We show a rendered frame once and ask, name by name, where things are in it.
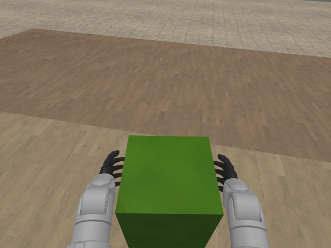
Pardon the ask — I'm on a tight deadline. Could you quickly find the robot right hand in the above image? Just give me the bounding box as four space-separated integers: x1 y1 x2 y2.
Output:
214 154 238 192

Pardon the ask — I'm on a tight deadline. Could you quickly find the robot left hand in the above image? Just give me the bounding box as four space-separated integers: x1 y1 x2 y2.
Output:
99 150 125 186

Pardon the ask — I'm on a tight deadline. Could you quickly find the left robot forearm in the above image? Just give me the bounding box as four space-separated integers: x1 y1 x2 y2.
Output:
66 173 115 248

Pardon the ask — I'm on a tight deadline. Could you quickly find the right robot forearm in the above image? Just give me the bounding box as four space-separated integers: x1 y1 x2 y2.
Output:
223 178 270 248

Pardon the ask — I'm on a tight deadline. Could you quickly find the carton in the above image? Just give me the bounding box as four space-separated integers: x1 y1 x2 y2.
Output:
115 135 224 248

